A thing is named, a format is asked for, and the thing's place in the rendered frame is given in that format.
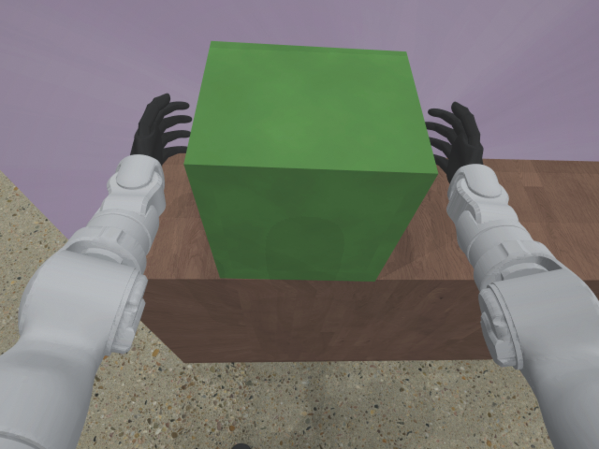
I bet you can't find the left robot forearm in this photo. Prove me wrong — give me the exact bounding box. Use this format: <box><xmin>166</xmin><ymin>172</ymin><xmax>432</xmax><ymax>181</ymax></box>
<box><xmin>18</xmin><ymin>154</ymin><xmax>166</xmax><ymax>335</ymax></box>

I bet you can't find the robot left upper arm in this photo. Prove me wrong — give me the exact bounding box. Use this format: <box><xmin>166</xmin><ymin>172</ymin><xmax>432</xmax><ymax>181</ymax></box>
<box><xmin>0</xmin><ymin>250</ymin><xmax>148</xmax><ymax>449</ymax></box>

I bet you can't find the carton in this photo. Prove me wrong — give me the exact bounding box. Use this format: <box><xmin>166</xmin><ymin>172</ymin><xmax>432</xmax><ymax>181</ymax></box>
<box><xmin>183</xmin><ymin>41</ymin><xmax>438</xmax><ymax>282</ymax></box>

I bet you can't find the robot right upper arm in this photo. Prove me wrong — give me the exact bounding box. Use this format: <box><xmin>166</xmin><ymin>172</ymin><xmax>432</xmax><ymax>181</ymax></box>
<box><xmin>478</xmin><ymin>268</ymin><xmax>599</xmax><ymax>449</ymax></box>

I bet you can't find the pedestal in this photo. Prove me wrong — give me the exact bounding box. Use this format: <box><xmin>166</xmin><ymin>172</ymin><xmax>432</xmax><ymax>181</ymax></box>
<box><xmin>140</xmin><ymin>153</ymin><xmax>599</xmax><ymax>363</ymax></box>

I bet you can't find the right robot forearm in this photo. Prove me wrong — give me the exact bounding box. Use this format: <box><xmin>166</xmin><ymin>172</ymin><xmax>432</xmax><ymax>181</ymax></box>
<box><xmin>446</xmin><ymin>164</ymin><xmax>599</xmax><ymax>317</ymax></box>

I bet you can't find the right robot hand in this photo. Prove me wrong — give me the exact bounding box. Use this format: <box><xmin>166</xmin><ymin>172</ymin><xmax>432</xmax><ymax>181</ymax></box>
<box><xmin>425</xmin><ymin>102</ymin><xmax>484</xmax><ymax>184</ymax></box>

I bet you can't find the left robot hand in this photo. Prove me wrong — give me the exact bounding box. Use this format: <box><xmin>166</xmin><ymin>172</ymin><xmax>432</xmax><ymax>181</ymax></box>
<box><xmin>130</xmin><ymin>94</ymin><xmax>192</xmax><ymax>166</ymax></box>

